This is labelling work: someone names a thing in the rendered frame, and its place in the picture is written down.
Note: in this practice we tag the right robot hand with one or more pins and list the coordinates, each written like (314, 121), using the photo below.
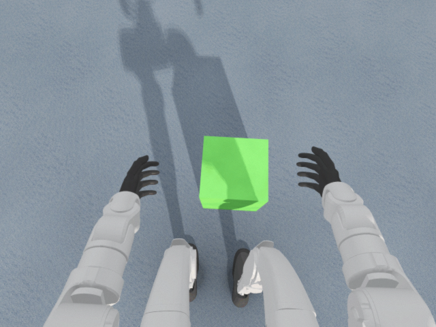
(324, 167)

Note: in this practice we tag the left robot forearm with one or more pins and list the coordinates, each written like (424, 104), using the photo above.
(98, 277)

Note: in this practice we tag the left robot upper arm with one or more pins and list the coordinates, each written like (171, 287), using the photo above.
(70, 314)

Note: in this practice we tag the robot right foot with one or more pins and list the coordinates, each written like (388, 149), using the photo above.
(240, 300)

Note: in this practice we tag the robot right thigh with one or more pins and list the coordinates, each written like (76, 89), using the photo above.
(286, 303)

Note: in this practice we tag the right robot upper arm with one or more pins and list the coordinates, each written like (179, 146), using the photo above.
(386, 307)

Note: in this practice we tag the right robot forearm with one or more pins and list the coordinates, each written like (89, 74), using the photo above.
(366, 259)

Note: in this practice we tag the left robot hand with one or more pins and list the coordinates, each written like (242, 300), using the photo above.
(132, 181)

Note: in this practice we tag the carton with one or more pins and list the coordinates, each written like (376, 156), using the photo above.
(234, 174)

